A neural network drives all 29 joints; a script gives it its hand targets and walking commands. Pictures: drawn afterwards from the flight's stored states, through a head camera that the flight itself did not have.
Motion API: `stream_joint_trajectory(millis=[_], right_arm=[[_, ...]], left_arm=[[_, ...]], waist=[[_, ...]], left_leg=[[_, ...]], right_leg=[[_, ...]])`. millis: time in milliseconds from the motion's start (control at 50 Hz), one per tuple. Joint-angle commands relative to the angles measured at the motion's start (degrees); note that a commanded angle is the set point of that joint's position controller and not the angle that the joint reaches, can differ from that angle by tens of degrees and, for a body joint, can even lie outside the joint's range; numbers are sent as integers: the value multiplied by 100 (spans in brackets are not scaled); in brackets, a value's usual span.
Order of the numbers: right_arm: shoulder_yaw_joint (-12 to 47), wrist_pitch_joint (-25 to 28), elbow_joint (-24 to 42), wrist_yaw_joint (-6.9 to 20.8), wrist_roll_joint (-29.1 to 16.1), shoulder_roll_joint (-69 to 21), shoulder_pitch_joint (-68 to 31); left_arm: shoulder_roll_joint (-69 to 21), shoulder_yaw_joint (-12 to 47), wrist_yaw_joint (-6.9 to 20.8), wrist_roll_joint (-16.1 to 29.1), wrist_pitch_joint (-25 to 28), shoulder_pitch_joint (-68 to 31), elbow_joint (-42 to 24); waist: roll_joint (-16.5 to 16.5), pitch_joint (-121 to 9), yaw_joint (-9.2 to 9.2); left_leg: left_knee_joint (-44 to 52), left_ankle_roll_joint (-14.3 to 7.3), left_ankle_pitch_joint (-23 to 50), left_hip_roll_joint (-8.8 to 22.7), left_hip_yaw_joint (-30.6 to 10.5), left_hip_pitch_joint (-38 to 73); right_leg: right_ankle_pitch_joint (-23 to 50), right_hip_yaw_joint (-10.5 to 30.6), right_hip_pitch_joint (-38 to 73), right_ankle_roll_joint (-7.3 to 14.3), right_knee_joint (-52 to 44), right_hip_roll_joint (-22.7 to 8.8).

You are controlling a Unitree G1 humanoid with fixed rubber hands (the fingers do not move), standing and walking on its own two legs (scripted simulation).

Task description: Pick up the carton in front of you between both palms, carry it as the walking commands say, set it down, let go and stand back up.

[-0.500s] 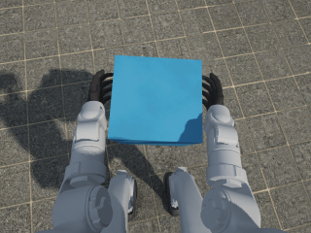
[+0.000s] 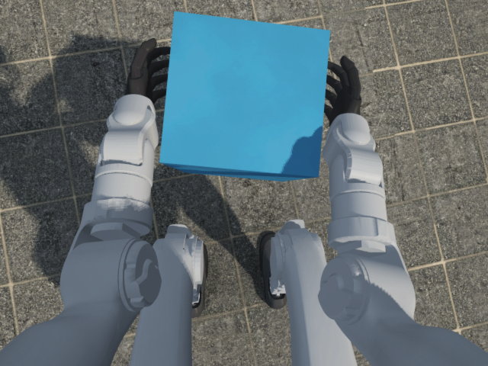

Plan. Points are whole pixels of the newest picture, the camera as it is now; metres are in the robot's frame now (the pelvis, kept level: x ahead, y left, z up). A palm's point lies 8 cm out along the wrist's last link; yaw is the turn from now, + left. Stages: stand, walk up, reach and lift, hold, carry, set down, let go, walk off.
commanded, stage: set down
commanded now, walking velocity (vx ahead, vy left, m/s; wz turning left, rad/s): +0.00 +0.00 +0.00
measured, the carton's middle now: (241, 117) +0.49 -0.01 -0.17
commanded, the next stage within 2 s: none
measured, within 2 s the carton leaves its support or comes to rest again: rests again in 1.34 s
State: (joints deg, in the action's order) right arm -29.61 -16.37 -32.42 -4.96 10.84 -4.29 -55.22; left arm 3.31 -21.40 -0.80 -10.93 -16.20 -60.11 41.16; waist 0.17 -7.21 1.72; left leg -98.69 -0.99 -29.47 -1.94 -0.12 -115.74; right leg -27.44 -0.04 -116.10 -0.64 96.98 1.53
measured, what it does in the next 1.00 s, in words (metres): lowers itself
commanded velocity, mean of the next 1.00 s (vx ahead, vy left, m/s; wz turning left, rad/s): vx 0.00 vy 0.00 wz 0.00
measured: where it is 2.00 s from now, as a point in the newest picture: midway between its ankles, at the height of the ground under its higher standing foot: (235, 287)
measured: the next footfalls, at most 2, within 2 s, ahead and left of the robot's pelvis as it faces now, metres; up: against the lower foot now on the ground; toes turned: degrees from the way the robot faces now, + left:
none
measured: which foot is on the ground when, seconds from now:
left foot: down 0.00-1.00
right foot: down 0.00-1.00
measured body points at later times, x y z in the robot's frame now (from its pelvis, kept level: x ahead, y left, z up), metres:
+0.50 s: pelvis -0.01 +0.01 -0.10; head +0.35 +0.03 +0.16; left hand +0.55 +0.14 -0.27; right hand +0.51 -0.16 -0.26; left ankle +0.09 +0.11 -0.47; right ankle +0.10 -0.12 -0.47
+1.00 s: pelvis -0.01 +0.00 -0.14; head +0.34 +0.03 +0.13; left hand +0.55 +0.13 -0.31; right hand +0.52 -0.17 -0.29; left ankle +0.09 +0.11 -0.47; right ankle +0.10 -0.12 -0.47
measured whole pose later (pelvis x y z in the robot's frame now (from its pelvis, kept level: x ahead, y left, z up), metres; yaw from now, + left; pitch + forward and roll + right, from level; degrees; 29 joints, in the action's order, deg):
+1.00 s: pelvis -0.01 +0.00 -0.14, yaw -1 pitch +40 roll -3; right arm -25.2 -12.1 -52.7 -5.7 1.3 7.4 -76.4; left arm 16.1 -9.1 -4.2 -2.9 -12.0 -81.8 60.8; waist -1.9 13.2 4.3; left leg -126.3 -1.5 -33.5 -2.7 -0.2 -132.7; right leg -31.7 0.2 -132.2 -3.1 123.7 3.8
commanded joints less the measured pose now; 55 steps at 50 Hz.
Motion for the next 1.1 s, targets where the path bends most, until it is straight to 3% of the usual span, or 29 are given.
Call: stream_joint_trajectory(millis=[0, 220, 460, 540, 620, 720, 800, 940, 1080], right_arm=[[3222, 46, -274, 1269, -700, -4960, -3760], [3030, 160, -402, 1214, -874, -4437, -4543], [3127, 365, -498, 1230, -1373, -3959, -5295], [2964, 374, -935, 1336, -1562, -4271, -4998], [2911, 315, -1118, 1457, -1618, -4419, -4816], [2835, 363, -1099, 1476, -1606, -4339, -4868], [2726, 442, -1210, 1432, -1558, -4220, -4947], [2480, 506, -1577, 1385, -1443, -4063, -5051], [2212, 551, -1880, 1416, -1357, -3870, -5016]], left_arm=[[-5200, 2713, 1163, 673, 132, -3337, 82], [-4751, 2669, 1132, 761, 192, -4027, 411], [-4269, 3078, 1092, 1247, 374, -4902, 575], [-4196, 3211, 1042, 1357, 496, -5128, 367], [-4374, 3252, 1042, 1342, 457, -4864, 428], [-4416, 3192, 1055, 1360, 495, -4799, 571], [-4257, 3089, 1055, 1380, 589, -4958, 710], [-3771, 2733, 1089, 1307, 705, -5090, 1136], [-3478, 2509, 1127, 1157, 737, -4956, 1466]], waist=[[225, -5875, 33], [286, -5656, 97], [467, -5428, 179], [784, -5450, 105], [901, -5350, 76], [851, -4979, 167], [737, -4569, 187], [441, -3870, 32], [438, -3147, -34]], left_leg=[[657, 106, 1529, -728, 83, 2999], [-186, 102, 1424, -623, 94, 2425], [-1090, 96, 1540, -504, 74, 2348], [-1327, 79, 2103, -466, 59, 2616], [-1471, 100, 2463, -446, 8, 2885], [-1584, 88, 2453, -456, -38, 2657], [-1614, 59, 2035, -473, -4, 2124], [-1656, -31, 1332, -435, 48, 1429], [-1722, -84, 1197, -405, 17, 1172]], right_leg=[[1551, -274, 3083, -166, -394, 794], [1393, -377, 2365, -170, 475, 705], [1458, -457, 2029, -128, 1442, 562], [1870, -435, 1682, -99, 1737, 577], [1879, -488, 1176, -137, 1842, 592], [1826, -498, 903, -150, 1931, 595], [1675, -457, 1018, -133, 1975, 596], [1248, -399, 1133, -138, 2020, 600], [1086, -370, 841, -119, 2080, 631]])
